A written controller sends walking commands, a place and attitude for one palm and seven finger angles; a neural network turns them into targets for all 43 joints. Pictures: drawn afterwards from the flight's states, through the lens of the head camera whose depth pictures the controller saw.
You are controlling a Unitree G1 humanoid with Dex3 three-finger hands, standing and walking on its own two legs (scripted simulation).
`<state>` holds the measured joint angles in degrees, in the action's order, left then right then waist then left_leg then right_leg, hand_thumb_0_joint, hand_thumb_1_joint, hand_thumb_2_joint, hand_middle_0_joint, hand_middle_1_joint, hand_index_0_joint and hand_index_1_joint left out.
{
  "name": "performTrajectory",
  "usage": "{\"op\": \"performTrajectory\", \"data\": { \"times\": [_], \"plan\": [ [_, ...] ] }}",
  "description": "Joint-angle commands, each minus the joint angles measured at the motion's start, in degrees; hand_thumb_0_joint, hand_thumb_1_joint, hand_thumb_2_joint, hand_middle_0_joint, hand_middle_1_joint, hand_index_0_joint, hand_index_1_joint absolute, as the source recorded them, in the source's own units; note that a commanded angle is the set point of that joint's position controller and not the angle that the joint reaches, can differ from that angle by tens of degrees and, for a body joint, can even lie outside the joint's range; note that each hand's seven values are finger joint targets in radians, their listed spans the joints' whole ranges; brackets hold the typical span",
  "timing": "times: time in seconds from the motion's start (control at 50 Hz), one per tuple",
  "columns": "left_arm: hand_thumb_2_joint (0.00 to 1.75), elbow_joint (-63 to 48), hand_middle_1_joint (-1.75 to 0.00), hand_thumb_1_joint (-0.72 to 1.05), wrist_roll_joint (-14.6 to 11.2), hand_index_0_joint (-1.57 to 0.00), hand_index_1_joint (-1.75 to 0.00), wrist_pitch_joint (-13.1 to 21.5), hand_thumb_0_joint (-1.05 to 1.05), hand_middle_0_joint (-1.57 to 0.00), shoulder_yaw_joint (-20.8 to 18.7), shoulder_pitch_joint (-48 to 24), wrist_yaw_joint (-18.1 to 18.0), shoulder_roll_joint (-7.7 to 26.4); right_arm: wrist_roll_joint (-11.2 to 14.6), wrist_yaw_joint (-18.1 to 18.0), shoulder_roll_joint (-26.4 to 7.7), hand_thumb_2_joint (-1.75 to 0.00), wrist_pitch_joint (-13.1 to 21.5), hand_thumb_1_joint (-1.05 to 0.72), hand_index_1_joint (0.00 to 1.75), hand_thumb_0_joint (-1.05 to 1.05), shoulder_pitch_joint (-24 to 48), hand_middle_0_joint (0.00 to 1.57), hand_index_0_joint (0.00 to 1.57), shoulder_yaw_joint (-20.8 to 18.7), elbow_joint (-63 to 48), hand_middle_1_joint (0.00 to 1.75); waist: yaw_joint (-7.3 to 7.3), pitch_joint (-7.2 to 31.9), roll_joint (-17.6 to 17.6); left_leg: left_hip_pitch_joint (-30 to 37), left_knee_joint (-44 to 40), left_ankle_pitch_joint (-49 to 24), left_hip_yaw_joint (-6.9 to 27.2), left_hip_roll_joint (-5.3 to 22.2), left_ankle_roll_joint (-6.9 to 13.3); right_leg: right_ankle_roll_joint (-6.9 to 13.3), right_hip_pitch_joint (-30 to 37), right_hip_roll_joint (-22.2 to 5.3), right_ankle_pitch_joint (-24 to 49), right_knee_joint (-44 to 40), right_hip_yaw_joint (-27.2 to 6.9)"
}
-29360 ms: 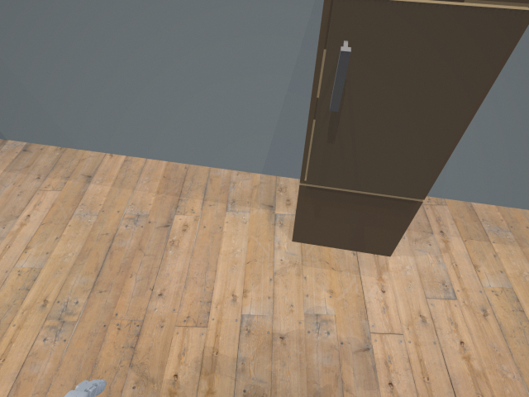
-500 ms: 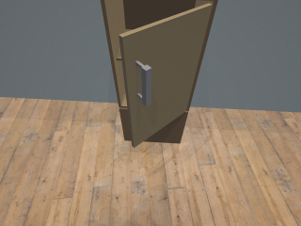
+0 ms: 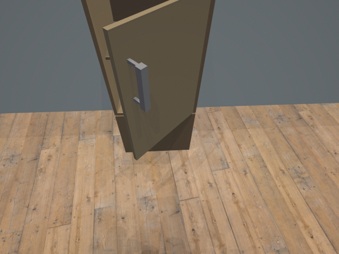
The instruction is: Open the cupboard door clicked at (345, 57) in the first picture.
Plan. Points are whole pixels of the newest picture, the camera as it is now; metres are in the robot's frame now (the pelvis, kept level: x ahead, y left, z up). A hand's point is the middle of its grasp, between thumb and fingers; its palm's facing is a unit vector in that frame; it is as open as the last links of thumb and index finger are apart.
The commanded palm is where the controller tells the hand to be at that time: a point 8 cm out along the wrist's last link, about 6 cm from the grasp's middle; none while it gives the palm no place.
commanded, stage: walk to a spot facing it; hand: left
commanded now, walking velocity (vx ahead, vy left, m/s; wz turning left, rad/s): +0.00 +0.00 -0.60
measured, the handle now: (138, 86) +0.53 +0.13 +0.08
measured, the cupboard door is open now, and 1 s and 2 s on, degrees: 44 44 44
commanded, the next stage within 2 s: none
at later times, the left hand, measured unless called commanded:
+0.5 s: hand out of the picture +0.08 +0.16 -0.16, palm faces -0.18 -0.95 -0.26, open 7.4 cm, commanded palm none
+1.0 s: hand (138, 217) +0.23 +0.11 -0.16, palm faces -0.56 -0.78 -0.29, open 7.4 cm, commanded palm none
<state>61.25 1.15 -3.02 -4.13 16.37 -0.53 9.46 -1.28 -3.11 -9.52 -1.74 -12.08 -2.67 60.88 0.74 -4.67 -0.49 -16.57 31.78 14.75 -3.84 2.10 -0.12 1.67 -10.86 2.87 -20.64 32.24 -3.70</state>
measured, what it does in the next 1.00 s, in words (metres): steps on the spot, turning right: left foot, then right foot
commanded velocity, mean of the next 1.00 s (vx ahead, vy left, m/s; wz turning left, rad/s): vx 0.00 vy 0.00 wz -0.60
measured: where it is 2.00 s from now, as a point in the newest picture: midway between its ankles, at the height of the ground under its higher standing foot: outside the picture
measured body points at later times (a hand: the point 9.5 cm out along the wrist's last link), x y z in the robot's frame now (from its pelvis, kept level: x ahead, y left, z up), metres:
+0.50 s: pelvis +0.00 -0.02 +0.01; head +0.05 -0.05 +0.45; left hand +0.09 +0.21 -0.14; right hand +0.07 -0.29 -0.13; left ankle +0.03 +0.13 -0.67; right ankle -0.04 -0.10 -0.73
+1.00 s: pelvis +0.02 -0.01 -0.01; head +0.06 -0.05 +0.43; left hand +0.26 +0.15 -0.14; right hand -0.11 -0.25 -0.16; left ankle +0.07 +0.12 -0.72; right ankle -0.05 -0.11 -0.74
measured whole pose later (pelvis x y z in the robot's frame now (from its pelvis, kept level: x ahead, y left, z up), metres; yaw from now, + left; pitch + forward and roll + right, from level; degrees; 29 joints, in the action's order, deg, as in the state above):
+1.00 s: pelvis +0.02 -0.01 -0.01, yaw -35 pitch +1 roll +0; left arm 49.9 1.6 -1.7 -4.4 7.9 1.6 15.1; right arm -1.2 -1.4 -14.7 -2.3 -14.8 -3.1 52.2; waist -0.7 -6.7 1.5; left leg -17.2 42.4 25.6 -8.4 8.2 -3.1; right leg 0.9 -18.4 -0.9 -17.2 35.6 2.5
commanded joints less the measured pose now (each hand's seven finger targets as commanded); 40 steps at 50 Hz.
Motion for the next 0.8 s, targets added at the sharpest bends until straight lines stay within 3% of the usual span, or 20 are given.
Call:
{"op": "performTrajectory", "data": {
  "times": [0.0, 0.04, 0.08, 0.1, 0.12, 0.14, 0.16, 0.18, 0.22, 0.26, 0.46, 0.5, 0.56, 0.58, 0.6, 0.62, 0.64, 0.66, 0.7, 0.78],
  "plan": [
    [0.90, -5.6, -0.30, 0.90, 0.0, -0.20, -0.30, 0.5, 0.00, -0.20, -1.4, 0.6, 0.6, 5.2, -0.5, -0.6, -11.6, -0.90, 1.2, -0.90, 0.30, 0.00, -3.7, 0.20, 0.20, -2.6, -4.4, 0.30, -0.86, 4.0, 12.6, 5.1, -14.1, -5.0, 15.7, 18.5, 9.8, -0.5, -10.3, -1.8, -6.1, 13.5, 3.1],
    [0.90, -6.6, -0.30, 0.90, 0.1, -0.20, -0.30, 0.4, 0.00, -0.20, -1.5, 0.4, 1.0, 4.7, -0.8, -0.4, -12.0, -0.90, 1.3, -0.90, 0.30, 0.00, -1.7, 0.20, 0.20, -2.6, -5.7, 0.30, 0.12, 4.6, 11.0, 2.3, -14.0, -6.2, 13.4, 19.7, 10.3, -0.5, -8.7, -3.7, -9.6, 16.0, 2.9],
    [0.90, -6.0, -0.30, 0.90, 0.0, -0.20, -0.30, 0.7, 0.00, -0.20, -1.7, 3.9, 1.3, 5.0, -0.7, -0.2, -12.2, -0.90, 1.1, -0.90, 0.30, 0.00, 1.5, 0.20, 0.20, -2.6, -7.1, 0.30, 2.59, 5.1, 7.4, -1.8, -7.3, -7.3, 6.7, 16.5, 6.8, -0.8, -1.5, -3.8, -1.8, 6.4, 4.5],
    [0.90, -5.4, -0.30, 0.90, 0.2, -0.20, -0.30, 1.1, 0.00, -0.20, -2.0, 6.6, 1.2, 6.6, -0.3, 0.0, -11.4, -0.90, 0.7, -0.90, 0.30, 0.00, 3.0, 0.20, 0.20, -2.6, -8.1, 0.30, 4.09, 3.9, 1.0, -5.7, 0.7, -3.5, 2.5, 12.2, 3.8, -0.7, 2.2, -4.7, 6.2, -4.2, 2.3],
    [0.90, -5.9, -0.30, 0.90, 1.1, -0.20, -0.30, 1.8, 0.00, -0.20, -3.1, 6.6, 0.4, 12.9, 0.3, 0.5, -7.3, -0.90, 0.2, -0.90, 0.30, 0.00, 2.3, 0.20, 0.20, -2.1, -9.5, 0.30, 3.64, 3.2, -18.6, -15.0, 15.3, 11.1, -4.8, 2.6, -1.6, 3.1, 5.1, -17.2, 9.8, -16.3, -17.9],
    [0.90, -6.6, -0.30, 0.90, 0.4, -0.20, -0.30, 1.5, 0.00, -0.20, -3.2, 5.9, 0.0, 15.9, 0.1, 1.0, -8.1, -0.90, 0.0, -0.90, 0.30, 0.00, 6.0, 0.20, 0.20, -2.2, -10.6, 0.30, 4.91, 1.1, -16.6, -17.3, 26.2, 19.4, -0.2, -0.3, -2.1, 8.0, 0.3, -23.2, 15.4, -17.7, -24.4],
    [0.90, -7.2, -0.30, 0.90, 0.5, -0.20, -0.30, 1.6, 0.00, -0.20, -3.2, 4.1, -0.6, 13.9, 0.0, 0.9, -8.2, -0.90, -0.3, -0.90, 0.30, 0.00, 7.5, 0.20, 0.20, -2.5, -10.4, 0.30, 3.52, -0.3, -12.8, -19.3, 31.3, 15.6, 4.6, 0.2, -1.6, 7.4, 0.8, -19.8, 21.6, -15.8, -23.8],
    [0.90, -7.7, -0.30, 0.90, 0.3, -0.20, -0.30, 1.8, 0.00, -0.20, -2.8, 1.3, -0.9, 12.9, 0.2, 0.9, -8.0, -0.90, -0.2, -0.90, 0.30, 0.00, 6.6, 0.20, 0.20, -2.5, -10.1, 0.30, 1.71, 0.2, -10.3, -20.4, 33.5, 12.7, 5.8, 1.1, -1.9, 8.4, 3.1, -18.3, 27.7, -12.7, -20.5],
    [0.90, -8.3, -0.30, 0.90, 0.1, -0.20, -0.30, 2.4, 0.00, -0.20, -2.6, 1.0, -1.3, 11.4, 0.2, 1.0, -7.3, -0.90, 0.2, -0.90, 0.30, 0.00, 5.9, 0.20, 0.20, -2.2, -9.9, 0.30, 1.33, 5.4, -5.1, -19.1, 33.9, 9.9, 5.6, 1.4, -2.7, 9.5, 8.6, -16.6, 37.7, -8.6, -17.1],
    [0.90, -8.5, -0.30, 0.90, -0.1, -0.20, -0.30, 2.6, 0.00, -0.20, -2.6, 2.2, -1.3, 11.8, 0.3, 1.0, -6.4, -0.90, -0.1, -0.90, 0.30, 0.00, 6.8, 0.20, 0.20, -1.9, -10.3, 0.30, 1.64, 7.1, -3.5, -18.7, 32.8, 8.8, 5.2, 0.8, -3.2, 8.9, 11.1, -15.1, 42.5, -7.6, -15.4],
    [0.90, -10.6, -0.30, 0.90, 0.5, -0.20, -0.30, 2.2, 0.00, -0.20, -3.3, 3.6, -1.2, 13.2, 1.0, 0.8, -6.4, -0.90, 0.4, -0.90, 0.30, 0.00, 11.5, 0.20, 0.20, -1.6, -14.5, 0.30, 2.73, 6.5, -7.4, -14.8, 21.2, 10.7, 5.6, -1.8, -3.0, 10.4, 9.7, -13.5, 44.2, -6.8, -21.6],
    [0.90, -11.6, -0.30, 0.90, 0.6, -0.20, -0.30, 2.1, 0.00, -0.20, -3.6, 2.0, -1.2, 13.8, 1.2, 0.8, -6.4, -0.90, 0.7, -0.90, 0.30, 0.00, 10.2, 0.20, 0.20, -1.6, -15.0, 0.30, 1.71, 6.5, -7.5, -11.2, 16.9, 10.6, 5.8, -2.2, -2.6, 10.3, 6.7, -13.5, 42.5, -6.5, -22.7],
    [0.90, -12.7, -0.30, 0.90, 0.2, -0.20, -0.30, 1.7, 0.00, -0.20, -3.3, -1.7, -0.9, 13.3, 1.4, 0.5, -6.8, -0.90, 1.3, -0.90, 0.30, 0.00, 4.1, 0.20, 0.20, -1.6, -13.6, 0.30, -1.47, 7.7, -6.2, 2.0, 0.8, 2.0, 5.5, -2.9, -2.0, 6.3, -1.3, -9.7, 36.8, -3.2, -21.4],
    [0.90, -13.3, -0.30, 0.90, -0.1, -0.20, -0.30, 1.7, 0.00, -0.20, -2.9, -2.8, -0.7, 11.9, 1.2, 0.2, -8.5, -0.90, 1.8, -0.90, 0.30, 0.00, 0.5, 0.20, 0.20, -1.8, -12.7, 0.30, -3.15, 8.9, -2.7, 11.8, -6.8, -3.0, 7.1, 0.4, -1.0, 3.6, -8.2, -6.5, 28.4, -0.1, -18.3],
    [0.90, -14.2, -0.30, 0.90, -0.7, -0.20, -0.30, 1.6, 0.00, -0.20, -2.3, -0.9, -0.2, 8.5, 0.1, -0.1, -14.2, -0.90, 2.5, -0.90, 0.30, 0.00, -1.8, 0.20, 0.20, -2.6, -12.8, 0.30, -3.13, 11.1, 11.8, 20.4, -12.2, -9.3, 23.0, 15.5, 4.5, -0.2, -19.2, 1.6, 5.7, 9.1, -10.3],
    [0.90, -15.2, -0.30, 0.90, -0.4, -0.20, -0.30, 2.0, 0.00, -0.20, -1.9, -0.9, 0.2, 8.6, 0.2, -0.1, -16.7, -0.90, 2.2, -0.90, 0.30, 0.00, -2.9, 0.20, 0.20, -3.0, -13.9, 0.30, -2.34, 9.9, 17.1, 17.7, -13.6, -18.4, 31.2, 26.8, 11.2, -3.0, -22.2, 1.5, -17.3, 22.2, -1.4],
    [0.90, -15.6, -0.30, 0.90, 0.3, -0.20, -0.30, 1.8, 0.00, -0.20, -2.2, -2.1, 0.8, 9.9, -0.5, -0.2, -16.6, -0.90, 2.0, -0.90, 0.30, 0.00, -2.6, 0.20, 0.20, -2.5, -14.7, 0.30, -2.90, 7.4, 9.8, 10.9, -14.6, -14.8, 30.9, 27.5, 13.9, -3.8, -22.5, -0.6, -16.5, 31.1, -1.0],
    [0.90, -14.5, -0.30, 0.90, 0.9, -0.20, -0.30, 1.6, 0.00, -0.20, -2.6, -3.9, 1.1, 9.7, -0.9, -0.2, -14.4, -0.90, 2.1, -0.90, 0.30, 0.00, -1.4, 0.20, 0.20, -1.9, -14.4, 0.30, -1.66, 5.1, 10.6, 8.0, -13.9, -18.5, 25.4, 22.1, 11.5, -4.2, -22.9, -1.5, -12.6, 35.3, -1.3],
    [0.90, -14.2, -0.30, 0.90, 0.3, -0.20, -0.30, 1.2, 0.00, -0.20, -2.4, -3.6, 2.0, 8.9, -0.7, -0.2, -11.9, -0.90, 2.2, -0.90, 0.30, 0.00, 1.9, 0.20, 0.20, -1.1, -15.4, 0.30, 0.17, 4.9, 12.5, 7.8, -11.9, -24.0, 13.7, 16.7, 9.1, -5.0, -22.8, -3.6, -7.0, 37.3, 0.9],
    [0.90, -14.9, -0.30, 0.90, 0.0, -0.20, -0.30, 0.8, 0.00, -0.20, -1.1, -6.5, 2.7, 7.1, -0.6, -0.1, -13.0, -0.90, 2.2, -0.90, 0.30, 0.00, -1.7, 0.20, 0.20, -1.7, -13.9, 0.30, -1.42, 7.6, 11.1, 11.5, -8.6, -31.2, 5.0, 14.7, 7.8, -4.8, -17.7, -4.3, -6.2, 22.8, 5.8]
  ]
}}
